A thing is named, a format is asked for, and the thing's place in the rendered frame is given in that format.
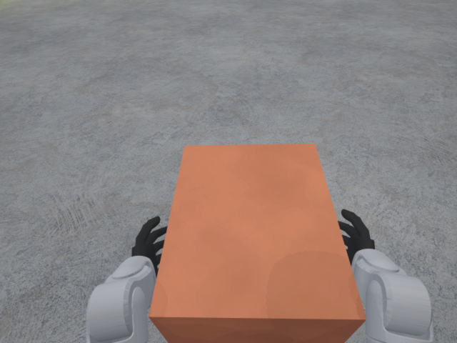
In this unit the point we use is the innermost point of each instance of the robot right hand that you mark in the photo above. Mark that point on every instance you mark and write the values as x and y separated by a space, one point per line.
359 234

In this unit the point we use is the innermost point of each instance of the robot left hand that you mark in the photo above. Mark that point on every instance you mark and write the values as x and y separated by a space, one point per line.
144 242

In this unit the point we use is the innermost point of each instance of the robot left forearm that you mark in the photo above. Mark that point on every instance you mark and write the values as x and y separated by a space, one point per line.
117 310

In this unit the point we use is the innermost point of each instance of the robot right forearm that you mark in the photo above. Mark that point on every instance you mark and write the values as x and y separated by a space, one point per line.
398 307

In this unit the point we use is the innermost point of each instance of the carton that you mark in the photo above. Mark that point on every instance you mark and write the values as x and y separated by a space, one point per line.
253 251

